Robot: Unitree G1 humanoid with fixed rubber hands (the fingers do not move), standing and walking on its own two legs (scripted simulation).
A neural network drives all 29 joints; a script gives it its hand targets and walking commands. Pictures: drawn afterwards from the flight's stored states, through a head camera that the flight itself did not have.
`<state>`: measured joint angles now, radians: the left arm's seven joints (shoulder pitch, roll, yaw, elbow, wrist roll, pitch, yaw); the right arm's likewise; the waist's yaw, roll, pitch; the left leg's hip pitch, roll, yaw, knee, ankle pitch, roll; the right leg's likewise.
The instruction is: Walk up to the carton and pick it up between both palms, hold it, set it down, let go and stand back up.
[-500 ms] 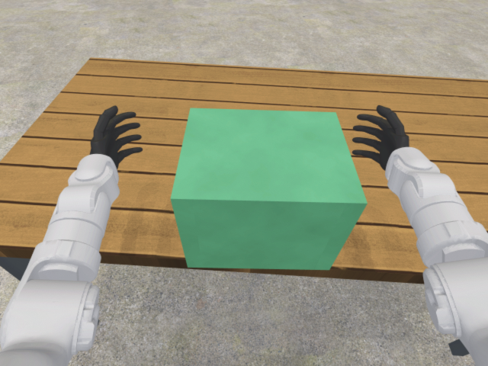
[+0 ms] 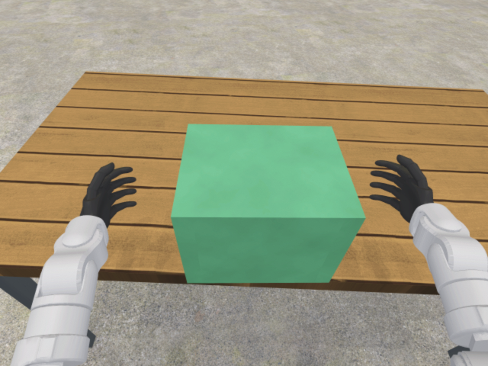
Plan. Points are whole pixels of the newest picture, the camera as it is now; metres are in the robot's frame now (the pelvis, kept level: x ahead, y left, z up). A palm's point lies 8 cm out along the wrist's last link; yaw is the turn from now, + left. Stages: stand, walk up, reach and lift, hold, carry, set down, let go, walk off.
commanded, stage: set down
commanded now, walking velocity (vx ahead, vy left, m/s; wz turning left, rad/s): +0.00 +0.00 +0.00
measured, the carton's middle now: (259, 204) +0.41 +0.01 +0.04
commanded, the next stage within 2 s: none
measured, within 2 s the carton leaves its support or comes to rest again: neither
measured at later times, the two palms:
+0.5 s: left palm (93, 277) +0.24 +0.26 +0.05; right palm (422, 266) +0.28 -0.23 +0.07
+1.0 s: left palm (88, 331) +0.18 +0.26 +0.00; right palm (411, 319) +0.22 -0.22 +0.01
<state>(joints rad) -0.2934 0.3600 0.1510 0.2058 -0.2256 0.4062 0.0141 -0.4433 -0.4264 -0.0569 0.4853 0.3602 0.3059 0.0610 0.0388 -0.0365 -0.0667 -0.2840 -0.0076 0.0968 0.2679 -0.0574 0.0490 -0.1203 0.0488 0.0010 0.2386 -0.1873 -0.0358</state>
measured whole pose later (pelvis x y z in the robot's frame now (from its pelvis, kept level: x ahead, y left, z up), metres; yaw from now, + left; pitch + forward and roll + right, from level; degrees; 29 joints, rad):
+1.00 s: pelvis +0.02 -0.02 +0.00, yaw +0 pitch -1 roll +0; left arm 0.37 0.34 0.07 0.19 -0.25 -0.09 -0.03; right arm 0.31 -0.25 0.05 0.22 0.30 -0.11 0.01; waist 0.06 -0.05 -0.06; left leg -0.17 0.00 0.09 0.32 -0.13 0.02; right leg 0.02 0.06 0.00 0.23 -0.24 -0.06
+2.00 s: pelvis +0.02 -0.02 +0.00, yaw -2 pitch +1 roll +1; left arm 0.34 0.22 0.05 0.17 -0.08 0.38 0.01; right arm 0.34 -0.16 0.02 0.33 0.12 0.17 0.01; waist 0.07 -0.05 0.03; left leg -0.19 0.00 0.12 0.29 -0.11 0.02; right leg -0.05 0.05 0.03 0.28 -0.24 -0.05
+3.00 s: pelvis -0.01 +0.00 -0.01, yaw -2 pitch +3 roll +0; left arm 0.03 0.16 0.08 0.51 0.08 0.66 0.01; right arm 0.03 -0.11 -0.06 0.82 0.00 0.27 0.05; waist 0.03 -0.04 0.04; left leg -0.33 0.01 0.13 0.41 -0.13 0.05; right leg -0.19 0.05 0.03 0.42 -0.27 -0.04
